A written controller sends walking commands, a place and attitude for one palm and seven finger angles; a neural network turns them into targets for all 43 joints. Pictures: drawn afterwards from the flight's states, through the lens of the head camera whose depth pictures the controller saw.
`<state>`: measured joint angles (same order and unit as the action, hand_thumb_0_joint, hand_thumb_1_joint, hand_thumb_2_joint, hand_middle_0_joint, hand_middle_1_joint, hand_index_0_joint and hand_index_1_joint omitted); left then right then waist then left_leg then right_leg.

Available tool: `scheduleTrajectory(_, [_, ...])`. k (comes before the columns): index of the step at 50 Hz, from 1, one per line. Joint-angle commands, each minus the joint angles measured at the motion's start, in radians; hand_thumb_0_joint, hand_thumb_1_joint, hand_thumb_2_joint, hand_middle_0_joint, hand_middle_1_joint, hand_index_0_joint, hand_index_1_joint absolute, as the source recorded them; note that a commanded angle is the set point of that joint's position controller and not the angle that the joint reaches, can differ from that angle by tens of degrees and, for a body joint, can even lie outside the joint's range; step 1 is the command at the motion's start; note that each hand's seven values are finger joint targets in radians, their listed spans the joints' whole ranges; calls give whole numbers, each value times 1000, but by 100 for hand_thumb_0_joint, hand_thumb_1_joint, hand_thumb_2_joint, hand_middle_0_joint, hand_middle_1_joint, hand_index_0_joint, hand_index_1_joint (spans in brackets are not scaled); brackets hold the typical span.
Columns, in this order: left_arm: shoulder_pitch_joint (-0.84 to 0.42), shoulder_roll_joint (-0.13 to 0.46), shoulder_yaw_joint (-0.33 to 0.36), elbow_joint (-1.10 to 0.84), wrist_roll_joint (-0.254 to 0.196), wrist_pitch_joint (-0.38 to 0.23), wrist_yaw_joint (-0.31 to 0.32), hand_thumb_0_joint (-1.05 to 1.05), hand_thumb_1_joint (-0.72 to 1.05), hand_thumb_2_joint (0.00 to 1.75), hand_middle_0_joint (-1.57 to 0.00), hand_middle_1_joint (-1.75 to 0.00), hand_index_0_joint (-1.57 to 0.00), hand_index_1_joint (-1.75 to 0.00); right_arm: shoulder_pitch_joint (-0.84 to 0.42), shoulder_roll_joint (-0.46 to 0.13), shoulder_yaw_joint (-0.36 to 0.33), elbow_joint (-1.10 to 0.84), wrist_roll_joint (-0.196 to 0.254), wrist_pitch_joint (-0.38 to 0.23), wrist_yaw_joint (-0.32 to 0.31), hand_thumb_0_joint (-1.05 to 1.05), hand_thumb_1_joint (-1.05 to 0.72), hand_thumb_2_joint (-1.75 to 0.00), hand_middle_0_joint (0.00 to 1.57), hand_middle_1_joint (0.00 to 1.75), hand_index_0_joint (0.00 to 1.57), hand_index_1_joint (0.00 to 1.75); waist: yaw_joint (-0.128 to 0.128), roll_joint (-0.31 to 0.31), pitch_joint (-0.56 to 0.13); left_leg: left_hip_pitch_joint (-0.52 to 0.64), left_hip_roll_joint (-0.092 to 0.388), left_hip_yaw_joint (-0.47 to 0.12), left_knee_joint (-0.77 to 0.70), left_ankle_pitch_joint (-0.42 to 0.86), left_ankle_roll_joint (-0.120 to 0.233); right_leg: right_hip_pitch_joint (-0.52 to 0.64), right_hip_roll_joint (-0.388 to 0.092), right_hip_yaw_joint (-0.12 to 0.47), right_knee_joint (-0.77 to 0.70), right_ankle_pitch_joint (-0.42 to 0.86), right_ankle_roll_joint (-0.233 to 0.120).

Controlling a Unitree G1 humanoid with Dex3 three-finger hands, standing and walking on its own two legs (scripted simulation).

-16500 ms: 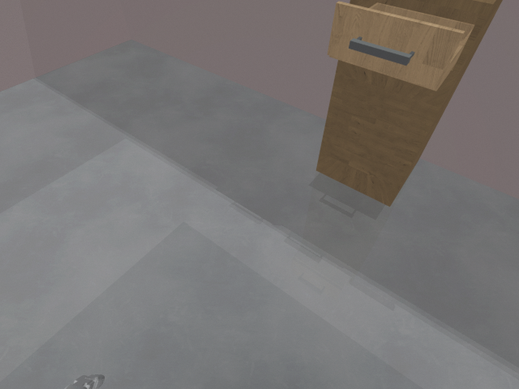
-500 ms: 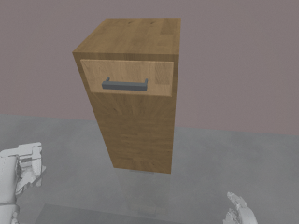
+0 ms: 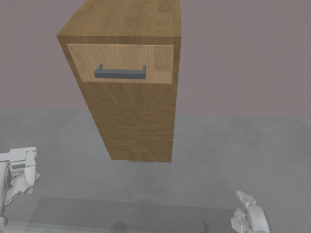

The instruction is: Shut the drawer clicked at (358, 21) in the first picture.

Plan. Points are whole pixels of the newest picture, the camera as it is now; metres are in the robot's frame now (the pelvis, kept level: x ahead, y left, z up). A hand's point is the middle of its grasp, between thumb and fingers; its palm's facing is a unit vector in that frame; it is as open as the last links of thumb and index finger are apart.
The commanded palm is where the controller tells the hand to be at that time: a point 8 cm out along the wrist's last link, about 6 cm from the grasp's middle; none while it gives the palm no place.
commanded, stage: step back with the hand held close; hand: left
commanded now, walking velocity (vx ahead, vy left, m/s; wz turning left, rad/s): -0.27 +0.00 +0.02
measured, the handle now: (121, 70) +0.65 +0.18 +0.04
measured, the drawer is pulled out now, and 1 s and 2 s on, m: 0.00 0.00 0.00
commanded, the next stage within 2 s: stop stepping back and stand still in 0.92 s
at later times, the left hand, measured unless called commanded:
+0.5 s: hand out of the picture +0.10 +0.25 +0.16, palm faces +0.40 -0.77 -0.50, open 3.2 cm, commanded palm +0.04 +0.29 +0.17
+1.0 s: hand out of the picture +0.03 +0.23 +0.17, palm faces +0.31 -0.85 -0.43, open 3.3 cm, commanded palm -0.02 +0.28 +0.17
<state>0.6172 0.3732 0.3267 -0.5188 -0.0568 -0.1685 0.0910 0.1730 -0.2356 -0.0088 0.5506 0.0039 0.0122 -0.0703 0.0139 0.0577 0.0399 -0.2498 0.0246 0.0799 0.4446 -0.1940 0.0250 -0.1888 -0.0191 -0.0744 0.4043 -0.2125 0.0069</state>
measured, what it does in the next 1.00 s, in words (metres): walks backwards: right foot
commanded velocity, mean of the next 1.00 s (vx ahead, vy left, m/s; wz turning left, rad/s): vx -0.34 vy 0.00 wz -0.02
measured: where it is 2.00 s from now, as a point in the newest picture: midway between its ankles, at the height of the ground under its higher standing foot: outside the picture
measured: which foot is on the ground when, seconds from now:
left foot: down 0.00-1.00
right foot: down 0.00-0.68, up 0.70-0.92, down 0.94-1.00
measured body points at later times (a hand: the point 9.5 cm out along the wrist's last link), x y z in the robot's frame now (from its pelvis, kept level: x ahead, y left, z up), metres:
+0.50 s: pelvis -0.08 +0.00 -0.02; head -0.05 +0.01 +0.43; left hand +0.08 +0.29 +0.18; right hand +0.11 -0.22 -0.10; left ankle +0.03 +0.10 -0.74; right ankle +0.00 -0.12 -0.74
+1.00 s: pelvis -0.17 +0.00 -0.02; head -0.14 +0.03 +0.43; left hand +0.01 +0.27 +0.19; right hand +0.02 -0.21 -0.10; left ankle -0.02 +0.10 -0.73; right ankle -0.25 -0.13 -0.74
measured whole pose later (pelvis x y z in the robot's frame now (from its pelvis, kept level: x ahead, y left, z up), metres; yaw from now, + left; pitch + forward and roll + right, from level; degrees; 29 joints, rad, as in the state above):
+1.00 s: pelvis -0.17 +0.00 -0.02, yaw -3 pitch +2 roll -3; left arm 0.58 0.42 0.37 -0.63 -0.05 -0.30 0.13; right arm 0.15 -0.16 0.02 0.64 -0.03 -0.12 -0.04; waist 0.05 0.01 0.01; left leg -0.57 0.05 0.02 0.60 -0.17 -0.03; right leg -0.16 0.03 0.01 0.49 -0.36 0.01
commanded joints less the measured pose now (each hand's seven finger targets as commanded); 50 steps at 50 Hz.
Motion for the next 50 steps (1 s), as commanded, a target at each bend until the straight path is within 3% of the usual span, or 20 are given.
scheduleTrajectory(1, [24,170,157,-233,-10,-66,38,0,90,90,-140,-160,-140,-160,-93,-97,-43,-183,3,-41,-18,0,-90,-90,20,30,20,30,4,-12,-206,67,59,-93,-33,348,12,46,-21,54,30,301,9])
scheduleTrajectory(7, [49,162,160,-236,-5,-77,52,0,90,90,-140,-160,-140,-160,-88,-100,-47,-185,5,-52,-22,0,-90,-90,20,30,20,30,-2,-11,-175,-70,73,-108,-47,168,21,51,-26,79,64,219,8])
scheduleTrajectory(16, [16,161,171,-278,19,-125,70,0,90,90,-140,-160,-140,-160,-72,-113,-45,-185,0,-100,-30,0,-90,-90,20,30,20,30,-14,41,-91,-320,108,-183,-130,-334,49,51,-4,104,99,-90,3])
scheduleTrajectory(21, [13,163,189,-274,30,-150,71,0,90,90,-140,-160,-140,-160,-62,-110,-49,-180,-3,-133,-34,0,-90,-90,20,30,20,30,-9,71,-104,-422,131,-217,-157,-433,66,108,30,119,181,-90,-1])
scheduleTrajectory(24, [3,165,184,-268,29,-162,70,0,90,90,-140,-160,-140,-160,-48,-105,-56,-168,-4,-140,-28,0,-90,-90,20,30,20,30,-17,-35,-91,-323,56,-161,12,-396,38,-60,-27,239,32,-226,-36])
scheduleTrajectory(26, [-37,160,156,-273,17,-159,79,0,90,90,-140,-160,-140,-160,-30,-92,-54,-127,-9,-133,-22,0,-90,-90,20,30,20,30,-27,-156,-89,-91,-20,-103,268,-236,-15,-334,-161,359,-130,-301,-101])
scheduleTrajectory(28, [-76,161,139,-268,20,-150,91,0,90,90,-140,-160,-140,-160,-32,-78,-49,-105,-11,-123,-16,0,-90,-90,20,30,20,30,-36,-217,-112,8,-35,-94,332,-160,-20,-393,-208,332,-140,-213,-114])
scheduleTrajectory(30, [-107,168,135,-277,20,-141,96,0,90,90,-140,-160,-140,-160,-47,-83,-46,-100,-8,-115,-23,0,-90,-90,20,30,20,30,-39,-174,-84,26,-24,-109,206,-161,-13,-401,-154,256,-97,-210,-77])
scheduleTrajectory(32, [-92,185,157,-300,24,-159,98,0,90,90,-140,-160,-140,-160,-58,-100,-45,-111,-6,-118,-33,0,-90,-90,20,30,20,30,-32,12,-56,-72,70,-235,15,-302,27,-368,-51,185,35,-286,-32])
scheduleTrajectory(34, [-80,181,196,-328,41,-175,94,0,90,90,-140,-160,-140,-160,-81,-119,-46,-131,-21,-147,-34,0,-90,-90,20,30,20,30,-22,285,-105,-476,316,-549,-380,-640,140,8,128,92,568,-195,18])
scheduleTrajectory(35, [-100,213,205,-355,39,-179,88,0,90,90,-140,-160,-140,-160,-68,-85,-52,-125,-23,-156,-32,0,-90,-90,20,30,20,30,-27,220,-135,-425,341,-564,-380,-509,149,-44,116,133,737,-242,11])
scheduleTrajectory(36, [-61,218,224,-327,32,-181,87,0,90,90,-140,-160,-140,-160,-61,-85,-65,-113,-26,-166,-18,0,-90,-90,20,30,20,30,-15,109,-168,-344,338,-498,-311,-417,157,-92,112,157,793,-266,4])
scheduleTrajectory(37, [-21,192,206,-293,23,-178,85,0,90,90,-140,-160,-140,-160,-68,-91,-73,-106,-24,-171,-5,0,-90,-90,20,30,20,30,-9,88,-174,-306,309,-413,-268,-375,146,-105,108,141,775,-279,1])
scheduleTrajectory(40, [8,153,166,-325,3,-172,83,0,90,90,-140,-160,-140,-160,-66,-80,-66,-97,-23,-192,16,0,-90,-90,20,30,20,30,-8,176,-177,-182,239,-292,-271,-289,88,-100,90,55,533,-323,-9])
scheduleTrajectory(44, [-22,170,141,-309,-18,-175,61,0,90,90,-140,-160,-140,-160,-33,-73,-47,-56,-32,-191,24,0,-90,-90,20,30,20,30,-11,164,-201,-33,183,-205,-245,-170,-32,-16,77,15,-10,-286,-53])
scheduleTrajectory(45, [-25,196,159,-310,-14,-178,58,0,90,90,-140,-160,-140,-160,-17,-65,-46,-47,-34,-177,24,0,-90,-90,20,30,20,30,-20,99,-185,16,128,-138,-114,-65,-55,-67,-5,104,-146,-213,-83])
scheduleTrajectory(47, [-99,264,197,-323,-18,-194,69,0,90,90,-140,-160,-140,-160,-53,-44,-23,-41,-34,-159,10,0,-90,-90,20,30,20,30,-17,-145,-159,99,26,-68,270,-57,-78,-308,-275,331,-223,44,-159])
scheduleTrajectory(48, [-145,271,197,-305,-6,-193,70,0,90,90,-140,-160,-140,-160,-67,-45,-16,-44,-41,-172,-1,0,-90,-90,20,30,20,30,-9,-169,-143,53,-2,-58,348,-120,-78,-310,-284,264,-175,156,-154])
scheduleTrajectory(49, [-109,204,144,-248,-1,-166,56,0,90,90,-140,-160,-140,-160,-58,-55,-32,-39,-22,-168,-7,0,-90,-90,20,30,20,30,-21,-272,-156,-3,-20,-92,370,-115,-62,-235,-233,197,-85,304,-138])
scheduleTrajectory(50, [-103,216,160,-249,0,-145,50,0,90,90,-140,-160,-140,-160,-83,-53,-27,-62,-16,-161,-12,0,-90,-90,20,30,20,30,-26,-270,-153,-14,-16,-77,304,-71,-57,-194,-195,161,-16,434,-107])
